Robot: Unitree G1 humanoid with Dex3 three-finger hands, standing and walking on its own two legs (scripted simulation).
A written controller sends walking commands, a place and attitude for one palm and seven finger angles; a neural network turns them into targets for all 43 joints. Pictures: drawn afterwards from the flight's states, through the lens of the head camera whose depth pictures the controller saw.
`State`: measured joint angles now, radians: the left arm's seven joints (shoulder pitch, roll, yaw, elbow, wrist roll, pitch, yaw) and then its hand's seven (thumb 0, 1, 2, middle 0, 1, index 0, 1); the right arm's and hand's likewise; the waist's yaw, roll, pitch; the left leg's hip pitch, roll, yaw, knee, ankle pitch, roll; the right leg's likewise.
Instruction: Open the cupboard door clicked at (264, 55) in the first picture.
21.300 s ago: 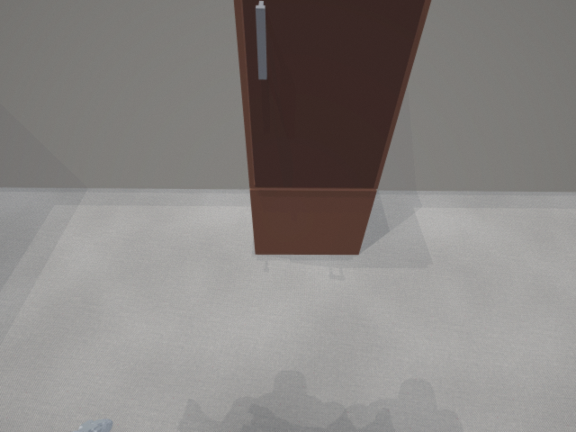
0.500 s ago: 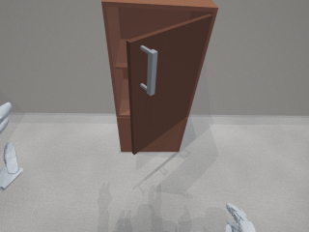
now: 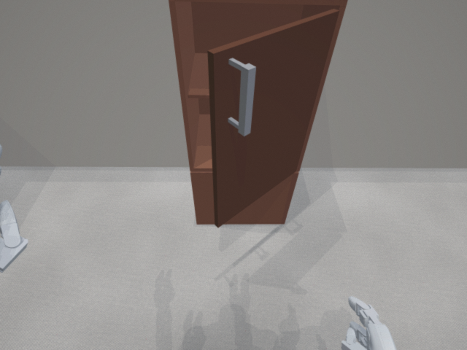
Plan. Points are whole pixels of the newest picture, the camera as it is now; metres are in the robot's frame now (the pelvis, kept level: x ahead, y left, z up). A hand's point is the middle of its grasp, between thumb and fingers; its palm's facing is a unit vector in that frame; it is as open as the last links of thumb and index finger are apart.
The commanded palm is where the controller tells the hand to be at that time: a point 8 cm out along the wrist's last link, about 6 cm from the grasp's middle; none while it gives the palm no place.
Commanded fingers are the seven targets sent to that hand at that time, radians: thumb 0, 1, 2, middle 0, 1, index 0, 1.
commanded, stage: stop stepping back and stand still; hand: left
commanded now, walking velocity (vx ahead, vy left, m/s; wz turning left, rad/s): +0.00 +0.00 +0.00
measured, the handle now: (239, 98) +0.57 +0.02 +0.15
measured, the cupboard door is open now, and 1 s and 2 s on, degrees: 41 41 41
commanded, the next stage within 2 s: let the arm hang, fingers relaxed in 0.76 s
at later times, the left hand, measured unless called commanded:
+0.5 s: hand out of the picture +0.18 +0.29 +0.16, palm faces +0.40 -0.80 -0.45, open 7.4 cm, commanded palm +0.12 +0.33 +0.18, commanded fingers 0.00 0.90 0.90 -0.20 -0.30 -0.20 -0.30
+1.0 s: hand (52, 335) +0.15 +0.30 -0.03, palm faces +0.13 -0.88 -0.46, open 7.4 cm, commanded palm none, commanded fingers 0.00 0.90 0.90 -0.20 -0.30 -0.20 -0.30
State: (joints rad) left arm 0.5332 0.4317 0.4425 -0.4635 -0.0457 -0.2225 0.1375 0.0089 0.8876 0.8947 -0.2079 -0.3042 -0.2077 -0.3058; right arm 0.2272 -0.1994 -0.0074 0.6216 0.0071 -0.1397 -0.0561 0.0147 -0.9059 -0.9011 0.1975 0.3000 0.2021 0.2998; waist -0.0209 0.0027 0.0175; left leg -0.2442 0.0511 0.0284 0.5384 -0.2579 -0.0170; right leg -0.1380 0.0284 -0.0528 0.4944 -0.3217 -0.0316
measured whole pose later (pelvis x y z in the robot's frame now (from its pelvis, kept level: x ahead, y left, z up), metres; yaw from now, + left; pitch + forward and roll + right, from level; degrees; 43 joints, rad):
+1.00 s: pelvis -0.04 +0.04 +0.00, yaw +2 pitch +0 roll -1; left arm 0.26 0.35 0.12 0.34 0.03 -0.02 0.02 0.00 0.90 0.90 -0.20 -0.30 -0.20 -0.30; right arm 0.12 -0.29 0.00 0.84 -0.02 -0.05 0.01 0.01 -0.90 -0.90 0.20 0.30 0.21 0.30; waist 0.00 0.09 0.00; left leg -0.35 -0.02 0.02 0.54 -0.19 0.04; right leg -0.25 -0.04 -0.07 0.53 -0.28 0.02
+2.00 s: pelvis +0.00 +0.01 +0.01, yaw +4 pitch -2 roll +0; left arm 0.28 0.11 0.02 1.15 0.00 0.00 0.04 0.00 0.92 0.89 -0.20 -0.30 -0.20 -0.30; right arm 0.28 -0.13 0.00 1.15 -0.02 0.01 -0.04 0.01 -0.91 -0.90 0.20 0.30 0.20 0.30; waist -0.01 0.02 0.05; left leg -0.22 -0.01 -0.01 0.45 -0.20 0.01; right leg -0.11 -0.03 -0.10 0.44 -0.30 -0.01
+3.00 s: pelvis +0.01 +0.01 +0.00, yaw -4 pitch +0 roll +0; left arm 0.24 0.17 0.08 1.06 0.01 0.06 0.01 0.00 0.91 0.89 -0.20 -0.30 -0.20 -0.30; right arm 0.19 -0.17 -0.04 1.04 -0.03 0.03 -0.05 0.01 -0.91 -0.90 0.20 0.30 0.20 0.30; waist 0.01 -0.01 0.10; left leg -0.26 0.06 0.11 0.57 -0.30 0.00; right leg -0.23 0.02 0.01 0.64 -0.39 -0.02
